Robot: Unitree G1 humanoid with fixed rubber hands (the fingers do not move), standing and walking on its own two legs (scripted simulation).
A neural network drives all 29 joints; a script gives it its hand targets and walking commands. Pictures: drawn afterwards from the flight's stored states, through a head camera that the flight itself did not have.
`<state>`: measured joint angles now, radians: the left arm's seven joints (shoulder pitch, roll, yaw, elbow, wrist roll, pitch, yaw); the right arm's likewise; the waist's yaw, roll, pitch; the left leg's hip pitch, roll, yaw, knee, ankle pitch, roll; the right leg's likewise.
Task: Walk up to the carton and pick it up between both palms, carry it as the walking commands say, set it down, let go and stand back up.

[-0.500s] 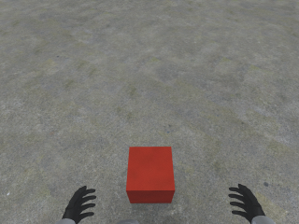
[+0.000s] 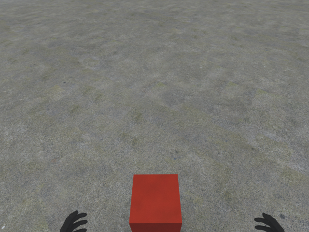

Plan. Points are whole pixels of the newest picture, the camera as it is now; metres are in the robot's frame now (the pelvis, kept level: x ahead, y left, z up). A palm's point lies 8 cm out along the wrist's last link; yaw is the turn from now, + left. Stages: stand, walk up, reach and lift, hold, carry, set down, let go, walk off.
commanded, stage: stand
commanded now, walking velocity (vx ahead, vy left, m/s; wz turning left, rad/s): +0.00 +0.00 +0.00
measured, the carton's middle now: (156, 206) +0.44 +0.06 -0.63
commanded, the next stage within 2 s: none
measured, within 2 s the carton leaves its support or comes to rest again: neither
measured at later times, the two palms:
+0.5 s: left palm out of the picture +0.12 +0.27 -0.07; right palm out of the picture +0.14 -0.28 -0.08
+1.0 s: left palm out of the picture +0.09 +0.27 -0.08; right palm out of the picture +0.11 -0.28 -0.08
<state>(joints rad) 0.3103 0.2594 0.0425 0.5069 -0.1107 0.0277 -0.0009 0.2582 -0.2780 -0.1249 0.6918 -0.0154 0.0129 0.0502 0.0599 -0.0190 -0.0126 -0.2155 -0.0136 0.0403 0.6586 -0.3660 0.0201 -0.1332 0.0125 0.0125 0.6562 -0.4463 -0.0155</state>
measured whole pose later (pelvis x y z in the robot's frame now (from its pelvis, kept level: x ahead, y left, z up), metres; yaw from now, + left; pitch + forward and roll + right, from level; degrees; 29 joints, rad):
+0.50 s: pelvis +0.00 +0.00 +0.00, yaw +0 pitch -4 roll +1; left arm 0.31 0.26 0.05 0.56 -0.11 -0.01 0.03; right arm 0.21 -0.28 -0.12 0.77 -0.02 -0.01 0.03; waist 0.06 -0.03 -0.04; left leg -0.22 -0.01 0.04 0.66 -0.37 0.02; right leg -0.13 0.01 0.01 0.66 -0.45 -0.02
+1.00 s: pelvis -0.02 +0.00 +0.00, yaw +0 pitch -6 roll +0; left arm 0.31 0.26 0.06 0.62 -0.11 -0.02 0.03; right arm 0.21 -0.28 -0.12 0.85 -0.02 -0.02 0.02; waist 0.06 -0.03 -0.04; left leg -0.22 -0.01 0.04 0.66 -0.35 0.03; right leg -0.13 0.01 0.01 0.66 -0.42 -0.02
